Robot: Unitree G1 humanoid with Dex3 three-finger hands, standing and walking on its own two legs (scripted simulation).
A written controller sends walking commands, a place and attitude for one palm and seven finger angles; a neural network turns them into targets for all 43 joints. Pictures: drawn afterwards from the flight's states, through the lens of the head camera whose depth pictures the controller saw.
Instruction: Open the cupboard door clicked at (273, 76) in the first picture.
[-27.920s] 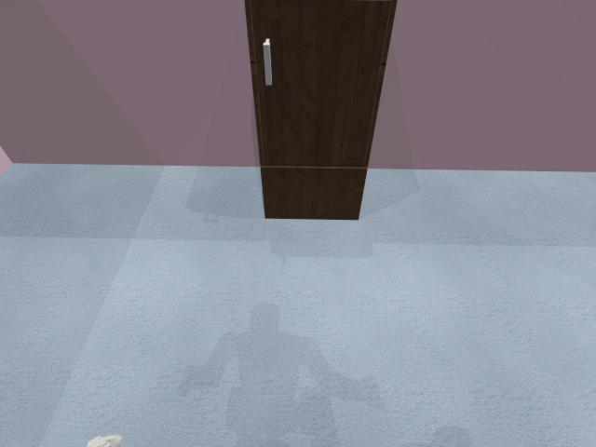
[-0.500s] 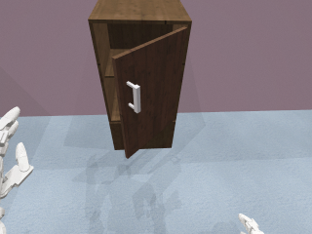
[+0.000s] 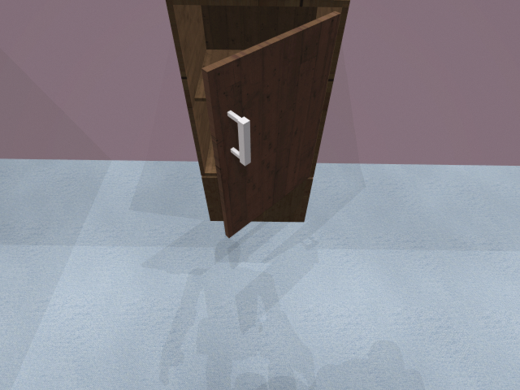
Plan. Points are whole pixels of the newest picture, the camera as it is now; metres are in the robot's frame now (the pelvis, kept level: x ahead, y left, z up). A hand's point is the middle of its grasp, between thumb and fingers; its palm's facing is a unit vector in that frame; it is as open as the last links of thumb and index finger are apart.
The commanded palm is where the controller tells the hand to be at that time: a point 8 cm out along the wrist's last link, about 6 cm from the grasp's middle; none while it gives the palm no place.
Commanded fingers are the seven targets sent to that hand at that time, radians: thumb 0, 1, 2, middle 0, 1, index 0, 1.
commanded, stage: let the arm hang, fingers relaxed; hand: left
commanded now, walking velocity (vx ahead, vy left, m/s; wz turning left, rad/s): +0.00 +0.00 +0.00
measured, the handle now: (238, 138) +0.63 +0.09 -0.01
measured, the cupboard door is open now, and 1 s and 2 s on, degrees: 44 44 44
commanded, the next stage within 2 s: look to check the result in 0.58 s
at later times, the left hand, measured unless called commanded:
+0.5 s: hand out of the picture +0.06 +0.19 -0.17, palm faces +0.00 -0.97 -0.23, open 7.4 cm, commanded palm none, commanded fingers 0.00 0.90 0.90 -0.20 -0.30 -0.20 -0.30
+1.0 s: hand out of the picture +0.07 +0.21 -0.16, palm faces -0.01 -0.96 -0.27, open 7.4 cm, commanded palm none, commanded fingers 0.00 0.90 0.90 -0.20 -0.30 -0.20 -0.30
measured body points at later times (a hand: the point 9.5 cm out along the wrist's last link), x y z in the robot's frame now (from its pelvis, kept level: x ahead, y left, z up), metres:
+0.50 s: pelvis +0.01 +0.00 +0.00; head +0.02 -0.01 +0.45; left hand +0.06 +0.24 -0.15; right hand +0.03 -0.24 -0.16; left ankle +0.05 +0.12 -0.74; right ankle +0.02 -0.12 -0.74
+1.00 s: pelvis +0.03 +0.00 +0.01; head +0.05 +0.00 +0.45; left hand +0.07 +0.26 -0.14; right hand +0.06 -0.26 -0.15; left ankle +0.05 +0.12 -0.74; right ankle +0.02 -0.12 -0.74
